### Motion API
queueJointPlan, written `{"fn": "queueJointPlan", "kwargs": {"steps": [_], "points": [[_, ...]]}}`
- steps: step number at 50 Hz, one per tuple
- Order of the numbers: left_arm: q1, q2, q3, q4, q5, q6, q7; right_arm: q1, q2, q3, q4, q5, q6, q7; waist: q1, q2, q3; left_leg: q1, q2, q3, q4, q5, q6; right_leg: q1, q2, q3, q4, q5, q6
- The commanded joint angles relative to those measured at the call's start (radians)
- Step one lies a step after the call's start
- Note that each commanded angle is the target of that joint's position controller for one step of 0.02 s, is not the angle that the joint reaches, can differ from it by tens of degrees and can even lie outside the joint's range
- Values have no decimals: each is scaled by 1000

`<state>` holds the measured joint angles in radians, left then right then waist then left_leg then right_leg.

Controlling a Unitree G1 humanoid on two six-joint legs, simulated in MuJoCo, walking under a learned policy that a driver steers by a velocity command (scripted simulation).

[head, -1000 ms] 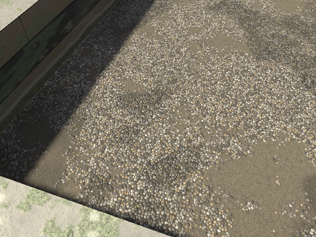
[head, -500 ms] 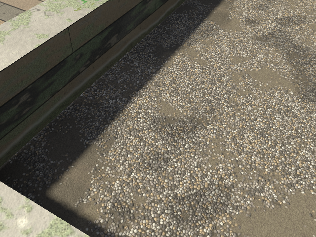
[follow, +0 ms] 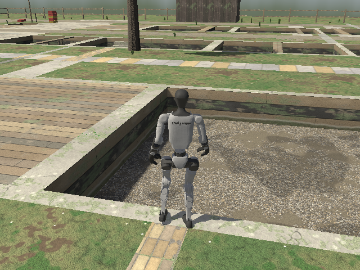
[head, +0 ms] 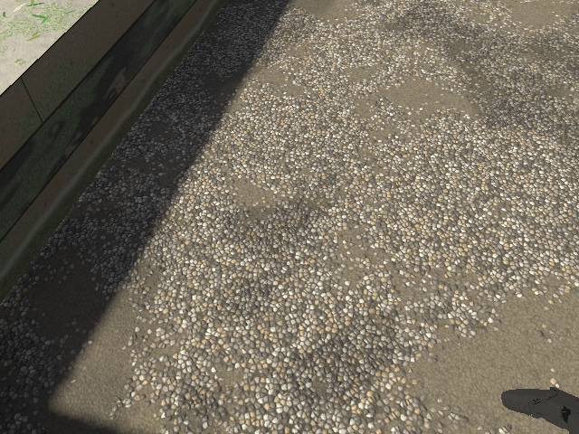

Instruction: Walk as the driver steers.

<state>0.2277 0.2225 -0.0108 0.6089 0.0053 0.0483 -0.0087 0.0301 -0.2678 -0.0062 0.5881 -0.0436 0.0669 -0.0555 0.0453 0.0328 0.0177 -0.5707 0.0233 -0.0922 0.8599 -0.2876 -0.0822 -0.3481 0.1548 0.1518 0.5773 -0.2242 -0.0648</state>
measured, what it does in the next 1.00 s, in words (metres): steps on the spot, turning right: left foot, then right foot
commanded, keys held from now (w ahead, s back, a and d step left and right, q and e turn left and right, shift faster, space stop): w+e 0.72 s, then w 0.28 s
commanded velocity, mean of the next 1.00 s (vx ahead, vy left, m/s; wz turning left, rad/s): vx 0.50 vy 0.00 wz -0.51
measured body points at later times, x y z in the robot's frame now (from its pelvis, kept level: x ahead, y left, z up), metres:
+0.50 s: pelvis +0.00 +0.03 -0.01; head +0.00 +0.01 +0.44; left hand +0.27 +0.19 -0.06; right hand +0.14 -0.25 -0.08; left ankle +0.07 +0.13 -0.72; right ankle +0.01 -0.07 -0.73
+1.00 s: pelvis +0.04 +0.02 +0.00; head +0.02 +0.02 +0.45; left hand +0.33 +0.09 -0.06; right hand +0.09 -0.25 -0.09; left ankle +0.07 +0.12 -0.73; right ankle +0.01 -0.08 -0.73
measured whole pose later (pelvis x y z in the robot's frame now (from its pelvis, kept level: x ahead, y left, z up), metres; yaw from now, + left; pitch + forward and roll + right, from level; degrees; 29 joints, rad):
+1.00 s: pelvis +0.04 +0.02 +0.00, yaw -29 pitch -2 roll +1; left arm 0.05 0.19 -0.04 0.58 -0.01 0.09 -0.01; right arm 0.17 -0.19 0.04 0.57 -0.03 0.03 0.01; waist 0.00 0.01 -0.01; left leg -0.22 0.04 0.15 0.63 -0.37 0.01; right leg -0.30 0.13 0.17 0.65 -0.30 -0.04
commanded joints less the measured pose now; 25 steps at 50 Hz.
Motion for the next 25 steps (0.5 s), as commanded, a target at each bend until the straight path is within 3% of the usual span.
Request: {"fn": "queueJointPlan", "kwargs": {"steps": [1, 3, 4, 5, 6, 7, 8, 9, 10, 13, 14, 17, 18, 19, 20, 21, 23, 25], "points": [[-65, 171, 53, -95, 11, 11, 0, -14, -55, -6, -53, 11, -19, 16, -12, -128, -117, 152, -52, 63, -147, -32, 13, 67, -194, 265, -147, 316, -99], [-101, 173, 56, -108, 7, 32, -1, -1, -36, 2, -51, 20, -38, 26, -25, -118, -112, 258, -47, 64, -294, -3, 37, 50, -198, 313, -141, 180, -109], [-121, 167, 55, -114, -5, 37, 2, 51, -19, 6, -33, 10, -47, 29, -49, -100, -121, 381, -38, 76, -360, 62, 56, -8, -185, 313, -114, 135, -92], [-130, 128, 47, -125, -15, 34, 10, 114, -5, 8, -24, -9, -52, 29, -71, -37, -156, 569, 51, 17, -338, 150, 91, -136, -162, 285, -24, 37, -54], [-126, 65, 28, -153, -25, 30, -1, 57, -101, -22, -38, -11, -57, 32, -46, 181, -171, 583, 150, -117, -370, 67, 145, -243, -49, 108, 59, -170, -4], [-192, 84, 33, -173, -21, 30, 2, 46, -117, -24, -58, -2, -58, 36, -90, 241, -140, 530, 234, -244, -470, 16, 193, -271, -27, 22, 158, -229, 33], [-241, 127, 49, -179, -6, 27, 0, 51, -116, -21, -66, 3, -62, 35, -109, 178, -106, 451, 270, -285, -513, 20, 226, -252, -44, -2, 241, -218, 57], [-256, 129, 54, -183, 3, 33, 0, 49, -108, -16, -65, 2, -68, 36, -102, 136, -75, 354, 270, -257, -539, 47, 230, -198, -48, -32, 322, -206, 73], [-243, 134, 58, -180, -5, 31, -7, 15, -99, -10, -71, 11, -76, 32, -64, 105, -87, 334, 260, -232, -538, 50, 232, -178, -78, -32, 341, -177, 84], [-167, 91, 41, -142, 4, 28, -8, -19, -76, -2, -78, 8, -81, 39, -14, 115, -116, 285, 196, -84, -488, 183, 191, -45, -99, -84, 296, -137, 82], [-172, 80, 34, -144, 11, 34, -10, -23, -66, 3, -78, 1, -77, 42, -9, 125, -120, 275, 183, -47, -479, 169, 181, -11, -97, -99, 245, -139, 77], [-164, 51, 18, -134, 25, 48, -17, -24, -70, -2, -79, 17, -53, 51, 3, 82, -118, 225, 125, 40, -423, -37, 122, 147, -73, -139, 43, -87, 39], [-136, 48, 14, -128, 33, 51, -20, -25, -62, -2, -84, 18, -44, 52, 7, 36, -120, 199, 95, 76, -357, -72, 96, 184, -94, -98, 19, -87, 16], [-169, 121, 34, -136, 10, 54, -21, -13, -13, 14, -116, 14, -38, 60, -25, -140, -102, 160, -3, 189, -260, -100, 38, 129, -165, 72, -68, -187, -28], [-170, 183, 56, -153, -19, 60, -25, -86, -19, 17, -145, 6, -35, 63, 34, -261, -36, 97, -56, 213, -162, -110, 18, 34, -232, 274, -184, -303, -71], [-186, 203, 59, -166, -11, 63, -17, -118, -46, 9, -163, 12, -38, 64, 37, -298, 9, 22, -66, 160, -107, -129, 15, 48, -272, 366, -225, -242, -96], [-213, 194, 59, -171, 9, 61, 3, -68, -72, -1, -151, 18, -54, 64, 5, -264, -28, -4, -53, 90, -41, -132, 8, 95, -281, 380, -192, -50, -115], [-255, 170, 53, -175, 7, 53, 9, -25, -55, 4, -132, 12, -68, 56, -25, -211, -86, 105, -47, 80, -85, -77, 15, 84, -249, 341, -162, 70, -102]]}}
